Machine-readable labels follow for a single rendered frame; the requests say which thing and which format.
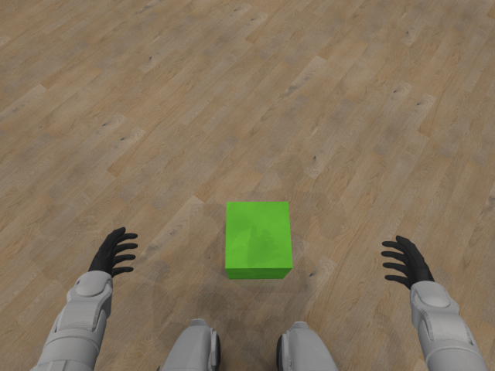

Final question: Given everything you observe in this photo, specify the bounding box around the left robot hand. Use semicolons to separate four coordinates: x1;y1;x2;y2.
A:
88;227;138;278

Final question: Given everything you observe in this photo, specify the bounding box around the robot left forearm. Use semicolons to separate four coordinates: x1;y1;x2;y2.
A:
30;271;113;371

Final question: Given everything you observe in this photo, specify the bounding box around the robot right forearm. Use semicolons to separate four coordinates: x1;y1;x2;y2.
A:
410;281;489;371

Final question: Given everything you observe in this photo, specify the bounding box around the robot right thigh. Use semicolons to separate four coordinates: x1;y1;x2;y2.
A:
282;328;339;371

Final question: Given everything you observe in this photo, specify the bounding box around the robot thigh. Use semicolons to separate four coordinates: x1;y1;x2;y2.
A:
161;325;217;371
282;328;339;371

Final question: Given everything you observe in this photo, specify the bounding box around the right robot hand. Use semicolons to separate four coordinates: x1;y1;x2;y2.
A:
381;235;435;290

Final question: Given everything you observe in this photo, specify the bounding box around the carton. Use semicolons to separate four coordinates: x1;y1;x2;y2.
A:
225;202;293;279

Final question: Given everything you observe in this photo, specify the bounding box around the robot left thigh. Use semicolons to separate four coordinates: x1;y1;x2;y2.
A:
161;325;217;371

